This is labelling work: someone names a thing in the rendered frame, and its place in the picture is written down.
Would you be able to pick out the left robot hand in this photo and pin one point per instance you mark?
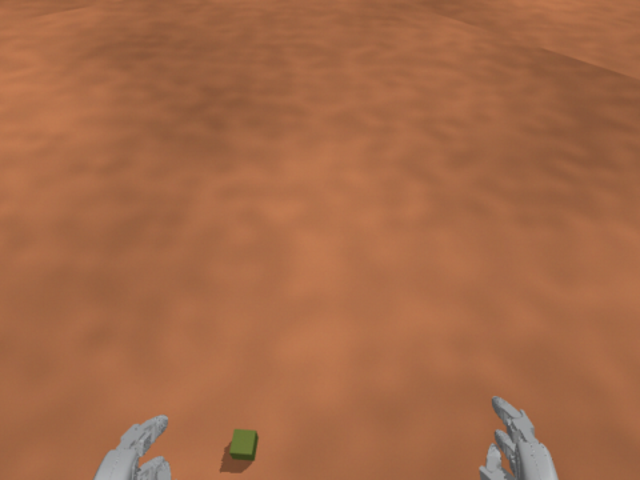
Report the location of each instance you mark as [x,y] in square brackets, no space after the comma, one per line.
[122,463]

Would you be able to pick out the cube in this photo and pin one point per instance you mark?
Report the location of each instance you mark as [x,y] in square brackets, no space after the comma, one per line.
[244,444]

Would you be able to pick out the right robot hand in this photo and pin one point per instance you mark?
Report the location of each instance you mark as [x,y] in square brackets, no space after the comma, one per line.
[529,459]

